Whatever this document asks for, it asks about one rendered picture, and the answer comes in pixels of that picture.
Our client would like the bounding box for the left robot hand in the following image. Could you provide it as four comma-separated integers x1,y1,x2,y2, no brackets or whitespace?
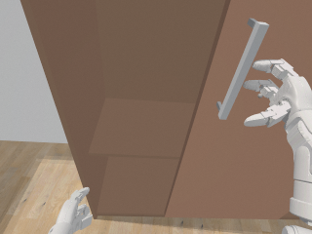
56,187,93,233

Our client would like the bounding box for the robot left forearm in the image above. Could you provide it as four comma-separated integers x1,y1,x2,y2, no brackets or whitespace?
48,222,73,234

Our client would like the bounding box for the handle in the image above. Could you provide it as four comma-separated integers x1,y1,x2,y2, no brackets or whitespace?
216,18,269,120

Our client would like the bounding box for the right robot hand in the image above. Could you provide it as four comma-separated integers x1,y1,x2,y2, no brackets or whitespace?
243,58,312,128

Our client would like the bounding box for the robot right forearm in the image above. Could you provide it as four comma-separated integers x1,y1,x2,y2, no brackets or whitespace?
284,109,312,226

